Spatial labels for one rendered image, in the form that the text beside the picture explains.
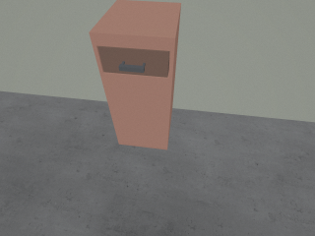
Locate handle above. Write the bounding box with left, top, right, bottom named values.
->
left=118, top=61, right=146, bottom=73

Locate cabinet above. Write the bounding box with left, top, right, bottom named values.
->
left=89, top=0, right=181, bottom=150

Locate drawer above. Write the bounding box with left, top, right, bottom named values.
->
left=97, top=46, right=170, bottom=78

